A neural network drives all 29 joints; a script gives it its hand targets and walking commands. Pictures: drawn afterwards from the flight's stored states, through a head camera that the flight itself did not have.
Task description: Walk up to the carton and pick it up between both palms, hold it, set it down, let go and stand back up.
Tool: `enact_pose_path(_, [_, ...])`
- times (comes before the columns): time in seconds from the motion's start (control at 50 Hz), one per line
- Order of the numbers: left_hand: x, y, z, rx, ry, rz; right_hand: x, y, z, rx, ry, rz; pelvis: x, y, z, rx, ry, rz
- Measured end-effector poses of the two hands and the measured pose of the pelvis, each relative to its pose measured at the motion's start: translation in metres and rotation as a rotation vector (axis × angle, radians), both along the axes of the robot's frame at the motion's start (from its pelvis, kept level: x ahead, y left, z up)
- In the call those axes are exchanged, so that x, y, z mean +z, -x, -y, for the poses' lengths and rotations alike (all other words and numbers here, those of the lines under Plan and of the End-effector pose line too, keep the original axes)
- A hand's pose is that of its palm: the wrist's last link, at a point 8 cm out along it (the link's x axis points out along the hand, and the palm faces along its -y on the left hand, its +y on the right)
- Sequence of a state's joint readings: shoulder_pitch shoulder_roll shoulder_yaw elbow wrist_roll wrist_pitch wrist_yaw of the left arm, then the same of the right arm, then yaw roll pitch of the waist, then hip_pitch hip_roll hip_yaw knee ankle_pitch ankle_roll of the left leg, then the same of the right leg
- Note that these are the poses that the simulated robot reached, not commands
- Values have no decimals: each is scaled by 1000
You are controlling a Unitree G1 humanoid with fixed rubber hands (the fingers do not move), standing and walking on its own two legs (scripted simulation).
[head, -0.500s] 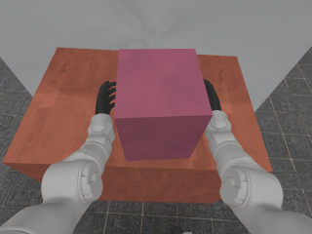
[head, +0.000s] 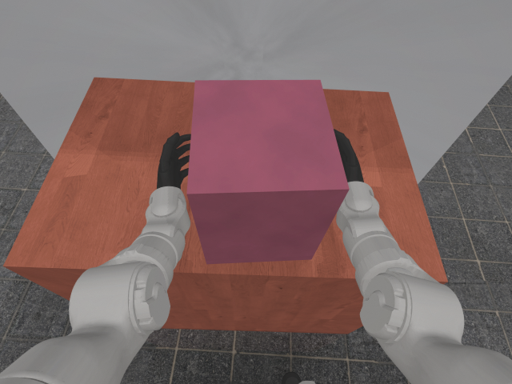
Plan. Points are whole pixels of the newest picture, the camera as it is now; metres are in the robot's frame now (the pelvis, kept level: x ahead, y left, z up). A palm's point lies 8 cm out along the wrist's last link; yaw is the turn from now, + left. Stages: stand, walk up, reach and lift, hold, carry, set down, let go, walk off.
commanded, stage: reach and lift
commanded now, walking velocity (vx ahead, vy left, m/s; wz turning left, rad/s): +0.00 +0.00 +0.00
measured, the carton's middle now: (259, 179) +0.43 +0.02 +0.02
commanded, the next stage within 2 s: none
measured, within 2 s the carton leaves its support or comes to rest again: leaves its support in 0.22 s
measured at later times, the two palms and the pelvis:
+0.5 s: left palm (168, 187) +0.39 +0.16 +0.04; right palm (351, 186) +0.40 -0.13 +0.06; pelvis -0.02 +0.00 +0.00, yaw +0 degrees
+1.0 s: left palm (161, 169) +0.40 +0.17 +0.08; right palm (353, 171) +0.40 -0.12 +0.09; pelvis -0.02 +0.00 +0.00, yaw +0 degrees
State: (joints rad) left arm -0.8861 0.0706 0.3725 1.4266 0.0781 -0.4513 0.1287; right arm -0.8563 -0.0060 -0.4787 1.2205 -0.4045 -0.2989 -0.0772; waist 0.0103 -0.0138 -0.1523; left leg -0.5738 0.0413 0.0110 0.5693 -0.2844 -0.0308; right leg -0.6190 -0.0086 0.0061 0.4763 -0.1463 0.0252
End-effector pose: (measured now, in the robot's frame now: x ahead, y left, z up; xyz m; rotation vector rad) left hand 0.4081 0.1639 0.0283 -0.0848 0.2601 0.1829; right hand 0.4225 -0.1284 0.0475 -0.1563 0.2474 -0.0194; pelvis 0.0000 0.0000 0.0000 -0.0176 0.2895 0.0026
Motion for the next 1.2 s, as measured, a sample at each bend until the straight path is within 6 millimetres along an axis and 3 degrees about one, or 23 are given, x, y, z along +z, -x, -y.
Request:
enact_pose_path(0.52, [14, 19, 2, 22, -9, 66, 9, 25, -1, -22, -28, 93, 0, 18, 3, 0, -4, 25])
enact_pose_path(0.8, [13, 20, 1, 17, -14, 35, 8, 26, -1, -35, -54, 65, 0, 19, 3, 0, -4, 26])
enact_pose_path(0.88, [23, 16, -1, 8, -33, 54, 16, 24, -3, -45, -79, 82, 0, 19, 3, 0, -4, 26])
enact_pose_path(1.06, [63, 8, -5, 5, -61, 132, 54, 18, -8, -55, -129, 157, 0, 19, 3, 6, 0, 28])
enact_pose_path(1.2, [74, 14, -12, 8, -61, 86, 62, 22, -15, -59, -155, 109, 2, 22, 0, 22, 10, 52])
